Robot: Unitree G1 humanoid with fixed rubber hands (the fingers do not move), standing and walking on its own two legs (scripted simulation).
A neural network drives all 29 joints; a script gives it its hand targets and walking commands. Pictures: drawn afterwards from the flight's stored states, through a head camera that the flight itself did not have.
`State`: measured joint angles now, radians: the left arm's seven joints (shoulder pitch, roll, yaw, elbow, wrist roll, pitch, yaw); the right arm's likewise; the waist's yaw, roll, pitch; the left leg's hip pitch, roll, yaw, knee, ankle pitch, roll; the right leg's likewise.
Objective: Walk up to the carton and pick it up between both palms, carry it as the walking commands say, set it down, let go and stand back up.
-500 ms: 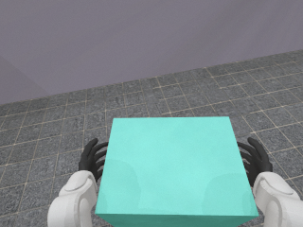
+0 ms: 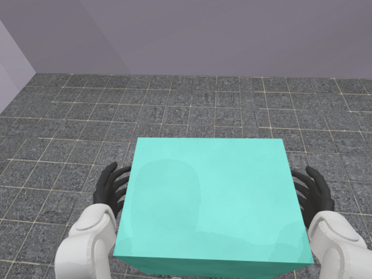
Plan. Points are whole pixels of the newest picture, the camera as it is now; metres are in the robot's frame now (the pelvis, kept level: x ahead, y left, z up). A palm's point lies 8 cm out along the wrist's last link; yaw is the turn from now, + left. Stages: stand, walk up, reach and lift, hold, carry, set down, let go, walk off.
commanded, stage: carry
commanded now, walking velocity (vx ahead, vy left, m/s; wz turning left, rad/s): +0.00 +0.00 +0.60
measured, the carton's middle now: (207, 213) +0.26 +0.00 -0.01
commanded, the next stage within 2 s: none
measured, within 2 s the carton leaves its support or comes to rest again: neither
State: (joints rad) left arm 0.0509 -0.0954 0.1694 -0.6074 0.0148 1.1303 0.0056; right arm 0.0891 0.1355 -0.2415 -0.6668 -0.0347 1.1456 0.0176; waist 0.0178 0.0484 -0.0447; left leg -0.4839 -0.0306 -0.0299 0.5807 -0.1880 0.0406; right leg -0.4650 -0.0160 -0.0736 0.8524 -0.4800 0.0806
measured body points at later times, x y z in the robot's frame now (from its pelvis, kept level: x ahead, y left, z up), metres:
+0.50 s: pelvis -0.02 +0.06 -0.02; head -0.02 +0.07 +0.43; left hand +0.14 +0.32 +0.06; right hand +0.28 -0.02 +0.07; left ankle -0.04 +0.16 -0.73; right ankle -0.02 -0.10 -0.72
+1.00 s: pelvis -0.07 +0.09 +0.00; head -0.08 +0.07 +0.45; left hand +0.03 +0.36 +0.09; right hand +0.23 +0.04 +0.09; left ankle -0.08 +0.16 -0.67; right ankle -0.03 -0.03 -0.73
